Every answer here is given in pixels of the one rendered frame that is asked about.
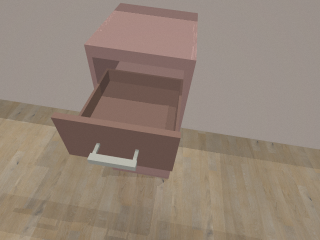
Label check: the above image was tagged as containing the handle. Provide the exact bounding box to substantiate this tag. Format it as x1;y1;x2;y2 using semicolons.
87;143;139;171

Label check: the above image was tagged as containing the drawer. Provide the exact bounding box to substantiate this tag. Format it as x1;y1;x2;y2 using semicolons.
51;68;184;172

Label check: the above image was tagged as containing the cabinet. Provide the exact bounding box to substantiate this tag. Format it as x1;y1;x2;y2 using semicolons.
84;3;198;179

